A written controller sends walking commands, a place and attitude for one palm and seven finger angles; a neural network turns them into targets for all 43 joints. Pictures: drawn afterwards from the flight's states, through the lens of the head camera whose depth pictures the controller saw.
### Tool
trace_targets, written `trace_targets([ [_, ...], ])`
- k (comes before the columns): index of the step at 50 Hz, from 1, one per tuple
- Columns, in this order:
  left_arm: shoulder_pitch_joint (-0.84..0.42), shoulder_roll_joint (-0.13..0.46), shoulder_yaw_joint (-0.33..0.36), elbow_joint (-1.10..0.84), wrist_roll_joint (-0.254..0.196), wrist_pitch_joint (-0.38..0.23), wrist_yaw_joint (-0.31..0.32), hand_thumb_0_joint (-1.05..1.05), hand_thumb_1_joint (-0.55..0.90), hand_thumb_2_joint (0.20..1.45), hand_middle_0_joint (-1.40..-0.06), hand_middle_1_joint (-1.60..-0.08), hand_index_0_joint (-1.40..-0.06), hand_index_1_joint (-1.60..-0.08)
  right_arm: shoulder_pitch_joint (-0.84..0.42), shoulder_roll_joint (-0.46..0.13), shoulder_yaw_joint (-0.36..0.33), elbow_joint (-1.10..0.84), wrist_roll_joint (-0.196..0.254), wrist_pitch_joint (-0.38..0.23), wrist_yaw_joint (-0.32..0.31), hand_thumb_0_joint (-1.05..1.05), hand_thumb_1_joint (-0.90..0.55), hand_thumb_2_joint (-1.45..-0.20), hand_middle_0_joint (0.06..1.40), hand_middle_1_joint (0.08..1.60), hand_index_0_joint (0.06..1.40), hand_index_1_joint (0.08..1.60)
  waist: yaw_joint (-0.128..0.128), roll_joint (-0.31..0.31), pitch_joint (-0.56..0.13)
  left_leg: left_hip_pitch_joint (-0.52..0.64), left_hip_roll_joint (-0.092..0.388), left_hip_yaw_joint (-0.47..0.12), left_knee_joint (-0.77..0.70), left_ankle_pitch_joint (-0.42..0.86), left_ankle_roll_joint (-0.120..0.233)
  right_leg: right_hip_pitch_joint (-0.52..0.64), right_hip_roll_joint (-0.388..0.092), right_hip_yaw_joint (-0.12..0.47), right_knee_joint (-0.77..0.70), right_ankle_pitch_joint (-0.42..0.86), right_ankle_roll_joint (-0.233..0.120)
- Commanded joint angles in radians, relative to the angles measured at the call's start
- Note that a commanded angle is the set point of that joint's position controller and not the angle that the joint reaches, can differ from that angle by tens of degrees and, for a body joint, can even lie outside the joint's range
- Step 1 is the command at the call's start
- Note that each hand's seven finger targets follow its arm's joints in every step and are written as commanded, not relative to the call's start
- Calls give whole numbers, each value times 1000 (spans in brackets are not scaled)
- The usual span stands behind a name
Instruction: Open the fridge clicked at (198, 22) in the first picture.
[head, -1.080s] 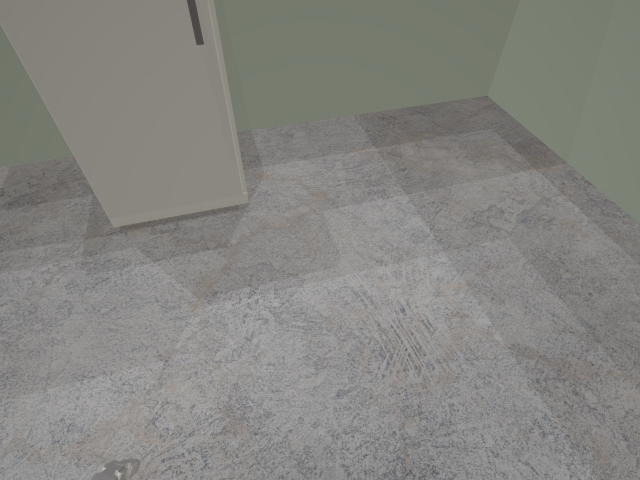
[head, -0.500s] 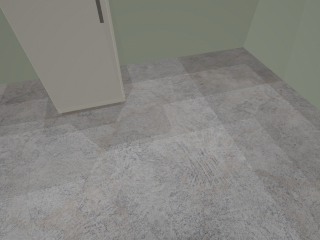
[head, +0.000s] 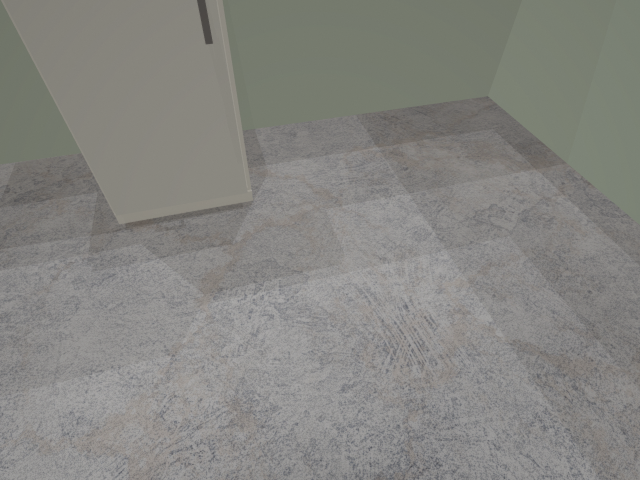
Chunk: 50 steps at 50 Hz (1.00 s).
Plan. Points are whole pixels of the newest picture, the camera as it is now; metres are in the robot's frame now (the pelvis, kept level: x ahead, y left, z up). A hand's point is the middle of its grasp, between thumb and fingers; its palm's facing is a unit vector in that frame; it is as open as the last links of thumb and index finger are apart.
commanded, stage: look at it before walking up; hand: right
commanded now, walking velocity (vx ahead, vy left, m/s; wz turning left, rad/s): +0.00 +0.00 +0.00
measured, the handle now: out of the picture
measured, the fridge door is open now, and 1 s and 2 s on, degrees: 0 0 0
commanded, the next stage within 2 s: walk to a spot facing it in 0.36 s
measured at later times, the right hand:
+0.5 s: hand out of the picture +0.08 -0.25 -0.16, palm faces -0.02 +0.94 -0.33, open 7.3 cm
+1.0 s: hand out of the picture +0.15 -0.13 -0.17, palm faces -0.15 +0.96 -0.22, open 7.3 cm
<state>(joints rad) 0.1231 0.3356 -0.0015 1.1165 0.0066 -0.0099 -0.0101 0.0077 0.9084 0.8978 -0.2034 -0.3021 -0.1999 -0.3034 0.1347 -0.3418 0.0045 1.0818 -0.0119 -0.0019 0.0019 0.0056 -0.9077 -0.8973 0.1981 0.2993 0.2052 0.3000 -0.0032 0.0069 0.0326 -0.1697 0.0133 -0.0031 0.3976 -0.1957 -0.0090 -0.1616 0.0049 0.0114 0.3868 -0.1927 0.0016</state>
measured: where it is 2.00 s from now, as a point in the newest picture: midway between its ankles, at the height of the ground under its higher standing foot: (292, 410)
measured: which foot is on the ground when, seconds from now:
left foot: down 0.00-1.00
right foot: down 0.00-0.84, up 0.86-1.00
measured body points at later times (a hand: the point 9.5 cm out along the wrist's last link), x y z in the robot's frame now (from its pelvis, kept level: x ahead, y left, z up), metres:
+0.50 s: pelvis +0.01 +0.00 +0.00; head +0.02 +0.00 +0.45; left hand +0.09 +0.30 -0.13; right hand +0.08 -0.30 -0.13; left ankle +0.01 +0.12 -0.74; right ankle +0.01 -0.12 -0.74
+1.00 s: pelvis +0.11 +0.06 -0.01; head +0.13 +0.07 +0.44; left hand +0.08 +0.31 -0.16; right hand +0.15 -0.18 -0.16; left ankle +0.08 +0.13 -0.74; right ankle +0.11 -0.09 -0.66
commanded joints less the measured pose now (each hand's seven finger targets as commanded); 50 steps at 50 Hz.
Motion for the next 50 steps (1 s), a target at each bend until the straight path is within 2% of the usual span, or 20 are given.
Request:
trace_targets([
  [1, -52, 206, 41, -68, 1, -23, 16, 0, 900, 900, -200, -300, -200, -300, -38, -203, -39, -61, 0, -26, -13, 0, -900, -900, 200, 300, 200, 300, 2, 8, -65, 8, 109, -107, -79, 40, 39, 7, -115, 101, -62, 79, -31],
  [19, -64, 208, 37, -65, 1, -22, 19, 0, 900, 900, -200, -300, -200, -300, -38, -203, -37, -55, 0, -24, -12, 0, -900, -900, 200, 300, 200, 300, 0, -5, -49, 16, 108, -100, -89, 56, 36, 17, -120, 100, -78, 86, -28],
  [23, -60, 208, 38, -67, 1, -23, 19, 0, 900, 900, -200, -300, -200, -300, -35, -203, -38, -54, 0, -26, -12, 0, -900, -900, 200, 300, 200, 300, 2, -5, -80, 36, 112, -98, -83, 102, 38, 35, -121, 97, -70, 127, -28],
  [26, 19, 88, 14, -46, 11, -3, 18, 0, 900, 900, -200, -300, -200, -300, 45, -86, -19, -34, -1, 3, -12, 0, -900, -900, 200, 300, 200, 300, 2, 4, -87, -5, 91, -119, -62, -64, 31, 50, -120, 46, -20, -42, -8],
  [28, 32, 101, 26, -58, 16, 5, 17, 0, 900, 900, -200, -300, -200, -300, 53, -92, -28, -53, -7, 18, 1, 0, -900, -900, 200, 300, 200, 300, 4, -7, 5, -98, 65, -141, -60, -249, 42, -7, -125, 46, -41, -252, -16],
  [31, 69, 141, 50, -87, 16, 7, 18, 0, 900, 900, -200, -300, -200, -300, 76, -91, -45, -97, -12, 22, 17, 0, -900, -900, 200, 300, 200, 300, 11, -53, 68, -219, 10, -130, 41, -345, 51, -21, -179, 105, -72, -437, -53],
  [33, 108, 172, 72, -98, 14, -5, 23, 0, 900, 900, -200, -300, -200, -300, 80, -49, -51, -127, -11, 13, 25, 0, -900, -900, 200, 300, 200, 300, 28, -160, 87, -318, -52, -28, 250, -269, 34, 28, -292, 218, -158, -489, -116],
  [34, 128, 177, 79, -101, 11, -15, 25, 0, 900, 900, -200, -300, -200, -300, 49, -32, -55, -151, -10, 9, 29, 0, -900, -900, 200, 300, 200, 300, 38, -198, 88, -377, -31, 14, 377, -273, 22, 72, -361, 250, -193, -402, -160],
  [36, 167, 153, 83, -101, 13, -31, 27, 0, 900, 900, -200, -300, -200, -300, 3, -24, -61, -187, -10, 0, 36, 0, -900, -900, 200, 300, 200, 300, 53, -160, 69, -462, 28, -1, 445, -321, 15, 167, -398, 220, -163, -179, -196],
  [37, 169, 138, 84, -101, 16, -35, 29, 0, 900, 900, -200, -300, -200, -300, -4, -4, -64, -194, -9, -6, 39, 0, -900, -900, 200, 300, 200, 300, 50, -153, 71, -435, 48, 9, 423, -327, 14, 155, -397, 167, -129, -63, -187],
  [39, 112, 121, 81, -115, 21, -36, 30, 0, 900, 900, -200, -300, -200, -300, 94, 27, -69, -170, -7, -12, 45, 0, -900, -900, 200, 300, 200, 300, -6, -145, 31, -254, 44, 58, 292, -270, 19, 82, -347, 20, -26, 49, -128],
  [40, 87, 113, 81, -122, 19, -35, 30, 0, 900, 900, -200, -300, -200, -300, 183, 32, -75, -140, -9, -13, 47, 0, -900, -900, 200, 300, 200, 300, -49, -116, -1, -86, 13, 98, 198, -159, 23, -8, -298, -55, 92, 20, -89],
  [41, 61, 90, 78, -135, 14, -34, 24, 0, 900, 900, -200, -300, -200, -300, 330, -7, -86, -93, -12, -20, 41, 0, -900, -900, 200, 300, 200, 300, -120, 17, -56, 117, -6, 82, 84, -60, 36, -136, -226, -139, 318, -31, -42],
  [42, 54, -1, 58, -179, 1, -35, 12, 0, 900, 900, -200, -300, -200, -300, 449, -136, -115, -65, -22, -37, 20, 0, -900, -900, 200, 300, 200, 300, -155, 386, -67, 286, 265, -380, -99, -190, 132, -460, -91, -221, 661, -330, 26],
  [43, -36, 5, 51, -233, 8, -45, 9, 0, 900, 900, -200, -300, -200, -300, 495, -158, -116, -60, -1, -40, 3, 0, -900, -900, 200, 300, 200, 300, -167, 348, -38, 263, 372, -662, -207, -119, 214, -585, -60, -108, 806, -409, 24],
  [44, -37, 24, 61, -230, 8, -49, 10, 0, 900, 900, -200, -300, -200, -300, 445, -135, -116, -78, 2, -43, -8, 0, -900, -900, 200, 300, 200, 300, -133, 214, -9, 255, 366, -603, -189, -134, 253, -609, -109, -32, 839, -311, 12],
  [45, -49, 15, 64, -219, 7, -53, 6, 0, 900, 900, -200, -300, -200, -300, 386, -95, -107, -93, 2, -46, -5, 0, -900, -900, 200, 300, 200, 300, -112, 131, 26, 172, 320, -538, -185, -150, 247, -591, -135, -28, 836, -231, 13],
  [46, -41, 4, 66, -207, 11, -52, 4, 0, 900, 900, -200, -300, -200, -300, 337, -73, -101, -106, -3, -49, -8, 0, -900, -900, 200, 300, 200, 300, -85, 73, 41, 110, 316, -516, -184, -166, 250, -562, -149, -24, 833, -202, 20],
  [48, -1, -22, 66, -190, 19, -39, 2, 0, 900, 900, -200, -300, -200, -300, 285, -26, -88, -121, -11, -58, -9, 0, -900, -900, 200, 300, 200, 300, -35, 28, 53, 19, 272, -397, -185, -29, 226, -505, -154, -26, 782, -132, 41],
  [50, 21, -45, 67, -188, 17, -27, -1, 0, 900, 900, -200, -300, -200, -300, 286, -21, -87, -114, -12, -67, -8, 0, -900, -900, 200, 300, 200, 300, -15, 31, 35, 5, 228, -318, -176, 75, 214, -485, -145, -42, 730, -88, 55],
])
